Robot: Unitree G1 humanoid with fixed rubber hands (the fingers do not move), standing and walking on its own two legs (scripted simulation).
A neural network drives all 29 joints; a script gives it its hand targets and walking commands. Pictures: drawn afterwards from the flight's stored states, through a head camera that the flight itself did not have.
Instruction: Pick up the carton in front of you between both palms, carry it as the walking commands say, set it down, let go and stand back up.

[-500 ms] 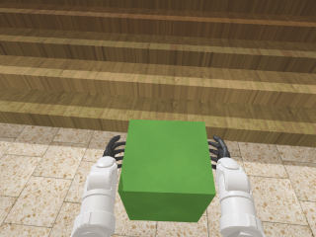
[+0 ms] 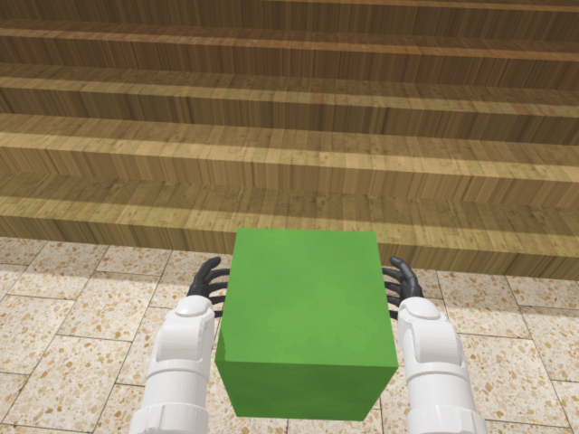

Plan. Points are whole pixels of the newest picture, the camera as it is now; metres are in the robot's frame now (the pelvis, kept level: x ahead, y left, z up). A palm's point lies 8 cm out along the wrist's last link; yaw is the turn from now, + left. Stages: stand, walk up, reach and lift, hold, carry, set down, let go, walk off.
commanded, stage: reach and lift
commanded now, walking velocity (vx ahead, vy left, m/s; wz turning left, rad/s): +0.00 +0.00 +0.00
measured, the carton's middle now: (302, 328) +0.29 +0.00 -0.04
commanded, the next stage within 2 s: hold in 0.06 s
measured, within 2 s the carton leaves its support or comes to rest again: neither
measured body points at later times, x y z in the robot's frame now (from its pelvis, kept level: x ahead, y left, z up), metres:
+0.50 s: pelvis -0.01 +0.00 +0.00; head -0.06 +0.00 +0.45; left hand +0.29 +0.15 +0.04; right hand +0.29 -0.15 +0.04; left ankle +0.01 +0.13 -0.75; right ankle +0.00 -0.13 -0.75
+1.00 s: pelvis -0.01 +0.00 +0.00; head -0.05 +0.00 +0.45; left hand +0.29 +0.15 +0.04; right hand +0.30 -0.15 +0.04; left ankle +0.01 +0.13 -0.75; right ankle +0.00 -0.13 -0.75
